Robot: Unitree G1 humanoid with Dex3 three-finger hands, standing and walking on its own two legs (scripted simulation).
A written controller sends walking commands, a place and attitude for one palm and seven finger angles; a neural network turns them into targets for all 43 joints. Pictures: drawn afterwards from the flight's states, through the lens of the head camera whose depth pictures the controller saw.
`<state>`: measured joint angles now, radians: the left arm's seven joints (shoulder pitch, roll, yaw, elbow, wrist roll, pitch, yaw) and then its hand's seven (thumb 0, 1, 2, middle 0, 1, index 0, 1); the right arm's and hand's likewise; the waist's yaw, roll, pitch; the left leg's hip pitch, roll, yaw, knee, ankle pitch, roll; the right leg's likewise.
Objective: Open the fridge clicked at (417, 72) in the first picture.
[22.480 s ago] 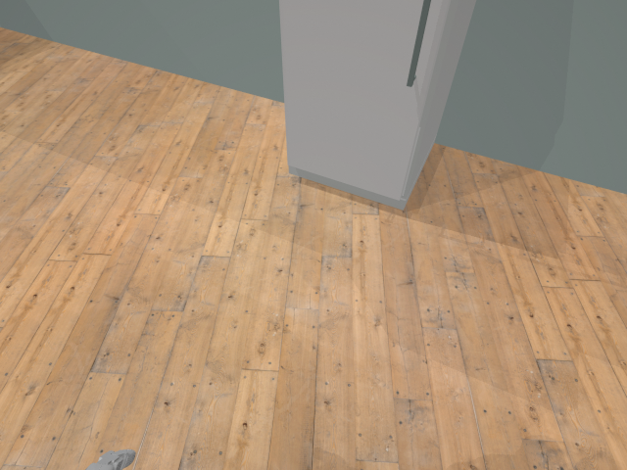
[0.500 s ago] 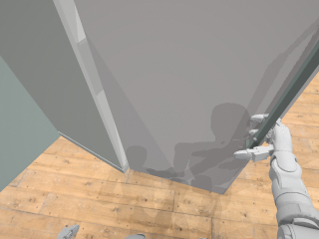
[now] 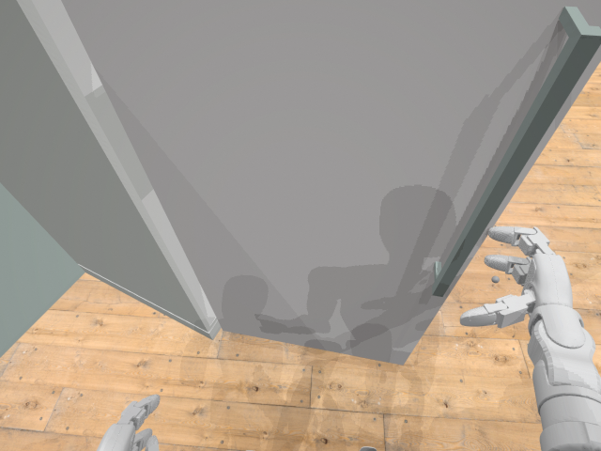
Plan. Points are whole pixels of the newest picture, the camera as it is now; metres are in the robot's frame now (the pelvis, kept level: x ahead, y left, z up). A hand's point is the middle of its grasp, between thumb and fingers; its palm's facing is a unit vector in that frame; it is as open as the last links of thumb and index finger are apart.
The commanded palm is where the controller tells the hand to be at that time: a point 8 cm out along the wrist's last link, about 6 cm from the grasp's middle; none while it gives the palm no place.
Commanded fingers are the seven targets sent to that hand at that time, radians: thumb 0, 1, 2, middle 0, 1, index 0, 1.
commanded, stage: slip the hand off the handle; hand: right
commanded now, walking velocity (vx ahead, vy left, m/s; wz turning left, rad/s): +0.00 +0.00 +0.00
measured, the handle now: (483, 198) +0.42 -0.20 +0.12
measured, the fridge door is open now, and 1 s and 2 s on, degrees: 75 75 75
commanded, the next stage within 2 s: draw the hand back to the body in 0.96 s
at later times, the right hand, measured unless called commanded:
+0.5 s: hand (522, 312) +0.32 -0.26 +0.02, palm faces +0.14 +0.97 -0.17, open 14.7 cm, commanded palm +0.28 -0.30 +0.04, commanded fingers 0.00 0.55 -0.20 0.25 1.15 0.25 1.15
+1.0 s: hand (525, 379) +0.23 -0.24 +0.02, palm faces +0.17 +0.97 -0.19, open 14.7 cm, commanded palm +0.20 -0.29 +0.04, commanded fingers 0.00 0.55 -0.20 0.25 1.15 0.25 1.15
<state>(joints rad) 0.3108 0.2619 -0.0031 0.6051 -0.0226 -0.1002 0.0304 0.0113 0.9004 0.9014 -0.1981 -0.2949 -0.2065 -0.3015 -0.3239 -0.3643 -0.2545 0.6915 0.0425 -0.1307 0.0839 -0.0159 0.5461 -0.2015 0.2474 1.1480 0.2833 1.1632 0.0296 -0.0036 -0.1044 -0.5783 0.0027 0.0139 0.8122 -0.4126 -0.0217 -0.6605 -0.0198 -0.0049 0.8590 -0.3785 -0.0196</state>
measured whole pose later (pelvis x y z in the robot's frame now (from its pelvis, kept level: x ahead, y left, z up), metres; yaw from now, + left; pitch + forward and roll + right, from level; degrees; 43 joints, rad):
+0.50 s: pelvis +0.00 +0.00 +0.00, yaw +0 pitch +10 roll +2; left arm 0.35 0.27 -0.01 0.58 -0.03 -0.12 0.03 0.01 0.90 0.90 -0.20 -0.29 -0.21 -0.30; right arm -0.12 -0.40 -0.32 0.53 0.12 -0.11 0.20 -0.02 0.55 -0.20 0.25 1.15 0.25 1.15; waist 0.03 -0.02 -0.12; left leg -0.59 0.00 0.01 0.84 -0.42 -0.02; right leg -0.68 -0.03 0.00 0.89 -0.39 -0.02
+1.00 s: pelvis -0.01 +0.02 +0.00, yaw -2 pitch +7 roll +2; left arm 0.27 0.26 -0.04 0.55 -0.02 -0.21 0.07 0.01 0.90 0.90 -0.20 -0.30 -0.21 -0.30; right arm 0.20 -0.34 -0.26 0.20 0.15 -0.08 0.17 -0.02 0.55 -0.20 0.25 1.15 0.26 1.15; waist -0.02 -0.03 -0.11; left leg -0.54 0.00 0.05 0.85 -0.44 0.00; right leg -0.63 -0.02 0.03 0.89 -0.39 0.00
